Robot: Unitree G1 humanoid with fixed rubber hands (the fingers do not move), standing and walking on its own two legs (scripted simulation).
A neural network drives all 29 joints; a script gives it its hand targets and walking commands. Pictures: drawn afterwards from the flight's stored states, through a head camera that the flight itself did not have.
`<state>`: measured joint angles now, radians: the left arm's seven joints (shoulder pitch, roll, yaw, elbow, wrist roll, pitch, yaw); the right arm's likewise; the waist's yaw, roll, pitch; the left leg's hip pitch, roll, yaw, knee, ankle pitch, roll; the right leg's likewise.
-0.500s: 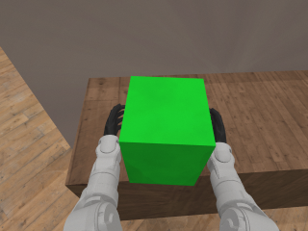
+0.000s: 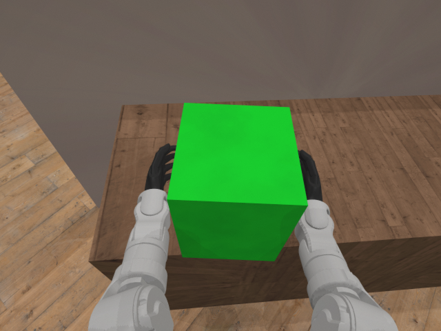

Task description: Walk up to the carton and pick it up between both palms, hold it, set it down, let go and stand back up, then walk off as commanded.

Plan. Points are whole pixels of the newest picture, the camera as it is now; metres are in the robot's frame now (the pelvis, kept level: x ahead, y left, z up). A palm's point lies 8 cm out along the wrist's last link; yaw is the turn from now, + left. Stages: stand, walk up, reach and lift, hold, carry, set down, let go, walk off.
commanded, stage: set down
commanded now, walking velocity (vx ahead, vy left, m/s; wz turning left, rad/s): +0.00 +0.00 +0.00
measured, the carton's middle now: (232, 187) +0.39 +0.00 +0.01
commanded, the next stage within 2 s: none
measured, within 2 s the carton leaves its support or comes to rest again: neither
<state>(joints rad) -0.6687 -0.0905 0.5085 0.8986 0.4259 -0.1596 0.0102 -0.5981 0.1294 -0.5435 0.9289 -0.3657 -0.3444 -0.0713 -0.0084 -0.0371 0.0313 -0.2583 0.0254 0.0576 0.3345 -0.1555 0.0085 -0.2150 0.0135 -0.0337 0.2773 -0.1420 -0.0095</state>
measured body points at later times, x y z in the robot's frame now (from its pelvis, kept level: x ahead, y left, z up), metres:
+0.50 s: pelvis -0.01 +0.01 -0.02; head +0.04 +0.02 +0.42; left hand +0.40 +0.19 +0.00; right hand +0.40 -0.17 +0.01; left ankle +0.01 +0.11 -0.75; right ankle -0.01 -0.11 -0.75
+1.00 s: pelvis -0.03 +0.00 -0.01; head -0.02 +0.01 +0.44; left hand +0.33 +0.19 +0.01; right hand +0.31 -0.19 +0.00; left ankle +0.00 +0.11 -0.75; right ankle -0.01 -0.11 -0.75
